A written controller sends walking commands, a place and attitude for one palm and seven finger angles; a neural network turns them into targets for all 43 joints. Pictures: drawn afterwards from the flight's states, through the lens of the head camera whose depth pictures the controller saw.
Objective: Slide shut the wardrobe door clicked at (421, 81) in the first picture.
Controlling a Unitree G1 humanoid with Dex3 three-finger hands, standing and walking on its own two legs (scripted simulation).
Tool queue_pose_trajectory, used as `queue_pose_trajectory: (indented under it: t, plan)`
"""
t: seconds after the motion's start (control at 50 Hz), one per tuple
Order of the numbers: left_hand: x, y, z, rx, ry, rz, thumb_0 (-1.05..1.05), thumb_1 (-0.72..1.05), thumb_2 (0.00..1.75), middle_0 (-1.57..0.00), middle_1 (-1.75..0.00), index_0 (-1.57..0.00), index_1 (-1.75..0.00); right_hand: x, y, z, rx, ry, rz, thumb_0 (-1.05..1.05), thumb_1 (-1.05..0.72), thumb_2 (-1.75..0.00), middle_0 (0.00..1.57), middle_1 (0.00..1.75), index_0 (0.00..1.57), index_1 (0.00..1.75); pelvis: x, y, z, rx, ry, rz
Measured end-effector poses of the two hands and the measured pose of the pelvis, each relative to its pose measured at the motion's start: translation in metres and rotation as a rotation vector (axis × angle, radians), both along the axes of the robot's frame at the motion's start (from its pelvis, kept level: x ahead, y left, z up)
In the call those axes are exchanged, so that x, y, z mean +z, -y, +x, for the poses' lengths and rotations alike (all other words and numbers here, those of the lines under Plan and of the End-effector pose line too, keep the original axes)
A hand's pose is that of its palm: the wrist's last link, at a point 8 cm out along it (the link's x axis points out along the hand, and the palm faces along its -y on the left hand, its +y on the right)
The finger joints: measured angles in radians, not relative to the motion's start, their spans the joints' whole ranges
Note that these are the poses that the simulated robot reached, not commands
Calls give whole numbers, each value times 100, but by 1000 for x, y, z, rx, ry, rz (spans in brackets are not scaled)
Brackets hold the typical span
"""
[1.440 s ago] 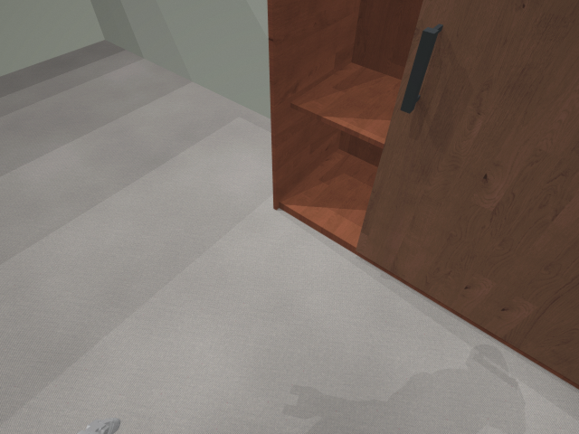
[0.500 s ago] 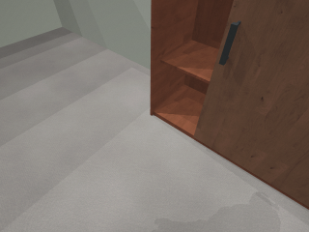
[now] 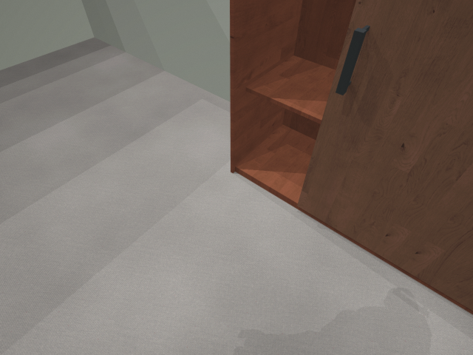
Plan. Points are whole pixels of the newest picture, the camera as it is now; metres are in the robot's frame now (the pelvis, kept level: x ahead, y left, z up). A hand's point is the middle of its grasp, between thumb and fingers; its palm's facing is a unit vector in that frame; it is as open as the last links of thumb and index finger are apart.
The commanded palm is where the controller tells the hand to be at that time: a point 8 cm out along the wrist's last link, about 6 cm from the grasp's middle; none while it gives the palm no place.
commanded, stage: look at it before walking up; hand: right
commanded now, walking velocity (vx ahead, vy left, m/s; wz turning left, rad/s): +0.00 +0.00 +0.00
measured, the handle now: (353, 61) +0.89 -0.29 +0.08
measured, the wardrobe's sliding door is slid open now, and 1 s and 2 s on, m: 0.43 0.43 0.43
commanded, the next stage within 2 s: walk to a spot facing it in 0.10 s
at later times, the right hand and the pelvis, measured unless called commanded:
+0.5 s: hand out of the picture +0.07 -0.21 -0.18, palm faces -0.12 +0.95 -0.29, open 7.4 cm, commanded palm none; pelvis +0.00 +0.00 -0.02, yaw +8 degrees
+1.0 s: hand out of the picture +0.13 -0.21 -0.19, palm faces -0.29 +0.94 -0.19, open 7.4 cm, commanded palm none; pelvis +0.07 -0.02 -0.01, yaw +23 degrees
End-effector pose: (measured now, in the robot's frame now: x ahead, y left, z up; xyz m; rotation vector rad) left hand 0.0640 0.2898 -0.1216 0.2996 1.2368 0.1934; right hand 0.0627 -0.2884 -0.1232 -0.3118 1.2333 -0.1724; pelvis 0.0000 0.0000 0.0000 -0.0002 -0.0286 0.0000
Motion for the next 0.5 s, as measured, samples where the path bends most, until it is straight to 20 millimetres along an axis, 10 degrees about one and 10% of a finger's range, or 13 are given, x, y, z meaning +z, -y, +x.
queue_pose_trajectory:
  t: [0.32, 0.5]
  plan:
    - [1, 5, 16, 9, 38, 4, 0, 90, 90, -20, -30, -20, -30, -1, 3, 9, 1, -1, -6, 1, -90, -90, 20, 30, 20, 30, -1, 3, 5, 27, -5, -1]
    - [-24, 19, -10, 120, 70, -67, 0, 90, 90, -20, -30, -20, -30, -21, -29, 7, 64, -59, 35, 1, -90, -90, 20, 30, 20, 30, -18, -5, -4, 136, -5, -31]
